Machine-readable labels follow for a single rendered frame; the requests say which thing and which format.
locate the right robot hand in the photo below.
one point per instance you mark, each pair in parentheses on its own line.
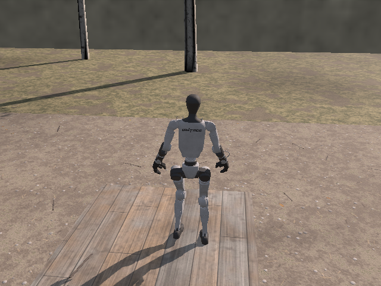
(226,166)

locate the right robot shin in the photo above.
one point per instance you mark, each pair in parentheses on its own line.
(204,214)

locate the left robot hand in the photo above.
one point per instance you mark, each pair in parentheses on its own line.
(155,166)

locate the robot shin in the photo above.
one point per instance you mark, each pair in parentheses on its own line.
(204,214)
(178,210)

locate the robot right upper arm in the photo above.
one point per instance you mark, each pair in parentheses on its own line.
(210,126)

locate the robot left forearm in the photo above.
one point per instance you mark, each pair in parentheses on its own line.
(161,154)

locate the robot left upper arm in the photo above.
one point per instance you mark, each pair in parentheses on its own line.
(174,124)

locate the left robot shin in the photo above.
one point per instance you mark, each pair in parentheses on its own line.
(178,210)

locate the robot right forearm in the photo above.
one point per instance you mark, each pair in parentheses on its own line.
(221,156)

